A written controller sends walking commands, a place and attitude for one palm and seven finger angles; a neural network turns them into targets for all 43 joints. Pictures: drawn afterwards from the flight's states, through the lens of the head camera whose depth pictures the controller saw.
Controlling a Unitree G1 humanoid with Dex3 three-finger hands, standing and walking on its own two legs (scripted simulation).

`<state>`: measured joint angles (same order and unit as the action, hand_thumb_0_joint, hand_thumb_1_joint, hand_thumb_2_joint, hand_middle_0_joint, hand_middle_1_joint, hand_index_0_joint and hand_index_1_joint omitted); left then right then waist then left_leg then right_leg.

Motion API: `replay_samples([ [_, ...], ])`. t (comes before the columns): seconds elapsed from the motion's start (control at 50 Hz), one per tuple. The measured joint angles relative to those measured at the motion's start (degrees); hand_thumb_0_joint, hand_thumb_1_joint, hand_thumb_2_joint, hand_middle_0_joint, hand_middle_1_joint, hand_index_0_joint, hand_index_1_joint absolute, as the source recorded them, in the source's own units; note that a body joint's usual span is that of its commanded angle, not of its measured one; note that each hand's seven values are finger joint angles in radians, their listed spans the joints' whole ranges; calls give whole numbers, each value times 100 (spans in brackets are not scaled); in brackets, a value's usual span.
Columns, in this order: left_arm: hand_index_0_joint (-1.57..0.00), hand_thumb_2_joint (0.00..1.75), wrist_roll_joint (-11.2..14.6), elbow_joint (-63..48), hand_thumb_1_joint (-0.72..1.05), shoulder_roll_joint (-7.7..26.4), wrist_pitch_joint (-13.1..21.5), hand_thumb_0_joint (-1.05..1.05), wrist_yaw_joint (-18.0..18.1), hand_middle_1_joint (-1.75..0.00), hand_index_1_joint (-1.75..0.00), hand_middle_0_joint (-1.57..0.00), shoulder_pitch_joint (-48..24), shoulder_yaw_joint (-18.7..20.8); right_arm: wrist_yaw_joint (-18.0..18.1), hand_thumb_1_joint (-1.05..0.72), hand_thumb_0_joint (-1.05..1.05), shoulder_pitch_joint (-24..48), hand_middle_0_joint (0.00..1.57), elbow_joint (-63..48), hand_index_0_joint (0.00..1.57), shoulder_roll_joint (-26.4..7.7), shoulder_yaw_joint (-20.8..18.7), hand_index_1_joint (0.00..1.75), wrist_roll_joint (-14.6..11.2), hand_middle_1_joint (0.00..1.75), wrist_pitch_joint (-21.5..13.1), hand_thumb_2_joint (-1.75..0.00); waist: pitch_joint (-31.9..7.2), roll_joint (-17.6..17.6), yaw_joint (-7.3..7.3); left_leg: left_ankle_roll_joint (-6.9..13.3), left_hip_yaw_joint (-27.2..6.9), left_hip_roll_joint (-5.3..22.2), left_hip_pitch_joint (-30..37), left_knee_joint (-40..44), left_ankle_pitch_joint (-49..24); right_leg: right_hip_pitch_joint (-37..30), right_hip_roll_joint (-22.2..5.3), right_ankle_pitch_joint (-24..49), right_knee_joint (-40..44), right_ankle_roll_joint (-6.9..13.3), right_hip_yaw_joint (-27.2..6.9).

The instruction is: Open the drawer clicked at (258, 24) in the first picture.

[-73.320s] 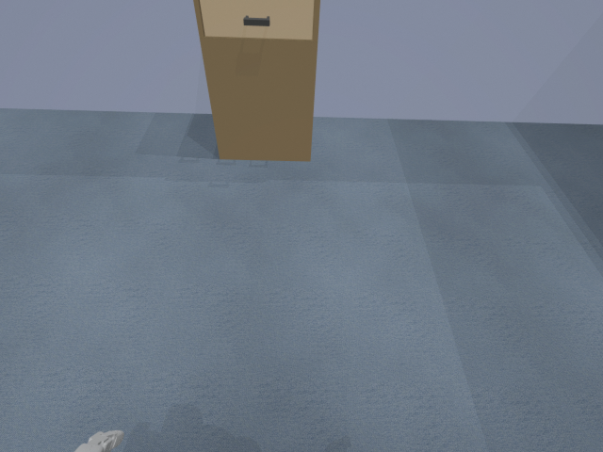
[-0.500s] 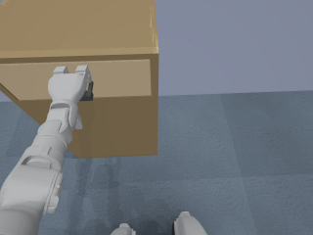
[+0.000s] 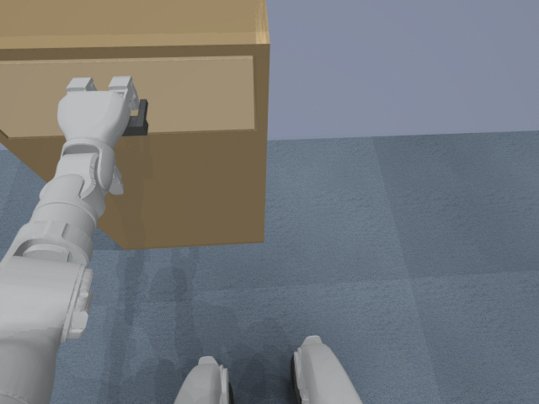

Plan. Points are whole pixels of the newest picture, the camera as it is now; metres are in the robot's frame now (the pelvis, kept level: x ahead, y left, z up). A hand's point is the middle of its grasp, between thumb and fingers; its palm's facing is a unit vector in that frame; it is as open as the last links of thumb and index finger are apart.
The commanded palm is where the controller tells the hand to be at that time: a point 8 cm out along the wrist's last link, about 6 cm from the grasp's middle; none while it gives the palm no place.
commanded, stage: lower the fingers behind the handle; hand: left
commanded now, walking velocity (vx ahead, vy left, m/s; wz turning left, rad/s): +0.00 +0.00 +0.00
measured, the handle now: (114, 116) +0.56 +0.21 +0.03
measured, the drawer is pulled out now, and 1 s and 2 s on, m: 0.00 0.00 0.00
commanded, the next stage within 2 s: lift the hand off the handle in 0.44 s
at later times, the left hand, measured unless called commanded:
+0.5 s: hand (111, 136) +0.52 +0.21 +0.04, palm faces -0.01 +0.03 -1.00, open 13.7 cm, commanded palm +0.50 +0.22 +0.06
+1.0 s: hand (111, 135) +0.52 +0.21 +0.04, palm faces -0.02 +0.04 -1.00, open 13.6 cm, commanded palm +0.51 +0.21 +0.09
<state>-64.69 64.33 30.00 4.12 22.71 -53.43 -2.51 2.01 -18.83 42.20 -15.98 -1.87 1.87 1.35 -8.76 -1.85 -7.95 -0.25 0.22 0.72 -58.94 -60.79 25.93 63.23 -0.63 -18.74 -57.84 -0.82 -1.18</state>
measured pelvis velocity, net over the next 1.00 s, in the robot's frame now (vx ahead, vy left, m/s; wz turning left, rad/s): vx -0.01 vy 0.00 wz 0.01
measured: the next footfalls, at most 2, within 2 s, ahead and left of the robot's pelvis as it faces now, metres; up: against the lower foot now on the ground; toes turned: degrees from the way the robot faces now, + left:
none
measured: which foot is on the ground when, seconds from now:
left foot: down 0.00-1.00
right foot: down 0.00-1.00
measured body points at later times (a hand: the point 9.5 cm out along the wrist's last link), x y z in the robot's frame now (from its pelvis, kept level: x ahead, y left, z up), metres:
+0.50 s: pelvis -0.01 +0.01 -0.01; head +0.12 +0.00 +0.43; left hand +0.51 +0.21 +0.09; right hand +0.01 -0.27 -0.13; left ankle +0.02 +0.12 -0.66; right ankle +0.07 -0.13 -0.66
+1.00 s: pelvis -0.01 +0.00 +0.00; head +0.12 +0.00 +0.43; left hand +0.51 +0.20 +0.09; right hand +0.01 -0.28 -0.13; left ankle +0.02 +0.12 -0.66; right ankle +0.07 -0.13 -0.66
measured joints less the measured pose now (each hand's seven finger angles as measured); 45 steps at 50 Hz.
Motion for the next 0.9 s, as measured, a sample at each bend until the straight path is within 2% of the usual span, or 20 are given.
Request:
replay_samples([
  [0.26,-32,30,82,149,-49,-53,-361,0,-199,-126,-128,-32,-218,-104,3,-91,0,49,20,-94,21,91,144,30,-59,30,36,-90,9,-37,-79,52,40,-20,-71,-76,-16,57,-14,49,-30,-48,-46],
  [0.44,-33,30,91,21,-49,23,-251,0,-376,-128,-126,-32,-182,-52,58,-91,0,17,20,-161,21,62,154,30,-77,30,17,-90,16,-22,-75,56,58,-17,-94,-133,12,93,-8,24,-96,-53,-65],
  [0.54,-34,30,100,-38,-49,50,-178,0,-356,-130,-126,-32,-166,-48,70,-91,0,6,20,-169,21,31,141,30,-86,30,20,-90,6,-13,-55,45,44,-13,-142,-184,38,143,-3,-6,-151,-44,-54],
  [0.7,-34,30,132,-28,-49,-11,-245,0,-276,-129,-127,-33,-199,-181,70,-91,0,14,20,-127,21,43,101,30,-93,30,-7,-90,16,-12,-19,23,-23,-18,-111,-120,16,83,-13,-4,-80,-23,13],
  [0.9,-35,30,100,223,-49,1,-279,0,-253,-127,-127,-34,-455,-288,89,-91,0,75,20,-128,21,56,146,30,-70,30,-39,-90,28,16,-98,-10,-138,-41,-200,-167,-23,117,-42,8,-103,12,123],
])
